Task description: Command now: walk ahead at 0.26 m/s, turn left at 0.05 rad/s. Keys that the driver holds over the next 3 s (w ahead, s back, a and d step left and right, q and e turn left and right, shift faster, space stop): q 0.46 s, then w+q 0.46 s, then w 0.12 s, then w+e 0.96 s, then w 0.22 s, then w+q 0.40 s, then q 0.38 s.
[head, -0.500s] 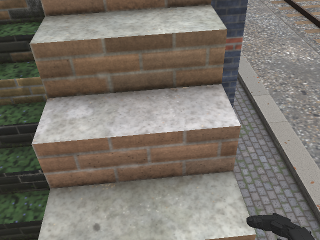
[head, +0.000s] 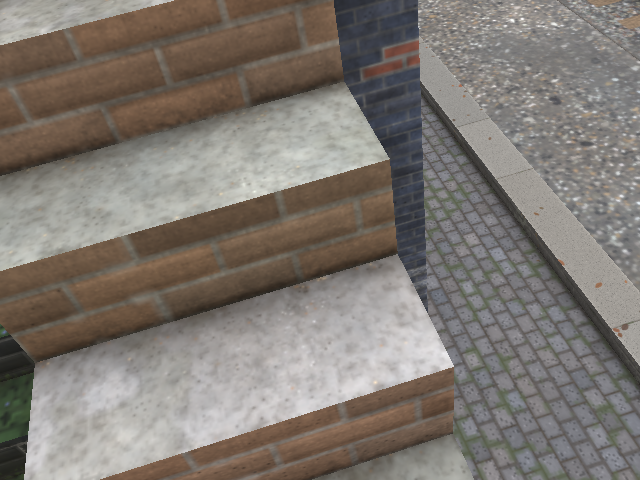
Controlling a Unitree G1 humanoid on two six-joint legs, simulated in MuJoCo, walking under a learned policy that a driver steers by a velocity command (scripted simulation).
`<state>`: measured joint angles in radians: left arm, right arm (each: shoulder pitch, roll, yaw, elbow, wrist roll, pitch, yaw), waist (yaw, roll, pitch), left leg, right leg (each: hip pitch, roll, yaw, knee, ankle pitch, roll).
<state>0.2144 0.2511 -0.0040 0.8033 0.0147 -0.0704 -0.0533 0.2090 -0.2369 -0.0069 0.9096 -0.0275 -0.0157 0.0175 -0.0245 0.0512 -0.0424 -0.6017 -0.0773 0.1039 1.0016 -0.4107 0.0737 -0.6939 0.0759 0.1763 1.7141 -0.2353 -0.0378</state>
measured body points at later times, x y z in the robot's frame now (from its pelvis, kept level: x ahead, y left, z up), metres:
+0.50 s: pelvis +0.08 +0.02 +0.05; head +0.08 +0.02 +0.50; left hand +0.24 +0.29 -0.01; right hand +0.27 -0.17 -0.06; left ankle +0.06 +0.12 -0.67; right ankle +0.12 -0.14 -0.64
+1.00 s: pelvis +0.17 +0.05 +0.07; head +0.17 +0.04 +0.52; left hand +0.10 +0.29 -0.06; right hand +0.46 -0.04 +0.00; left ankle +0.07 +0.15 -0.39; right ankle +0.09 -0.08 -0.66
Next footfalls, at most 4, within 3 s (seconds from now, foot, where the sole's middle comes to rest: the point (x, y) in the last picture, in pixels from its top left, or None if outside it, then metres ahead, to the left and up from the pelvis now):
0.12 right None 0.17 -0.14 -0.70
0.46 left None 0.10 0.13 -0.70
0.80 right None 0.13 -0.06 -0.70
1.18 left None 0.06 0.19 -0.69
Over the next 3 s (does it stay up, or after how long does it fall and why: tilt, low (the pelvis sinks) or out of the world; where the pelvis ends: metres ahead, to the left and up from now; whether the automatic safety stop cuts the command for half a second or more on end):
stays up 0.46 0.20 0.40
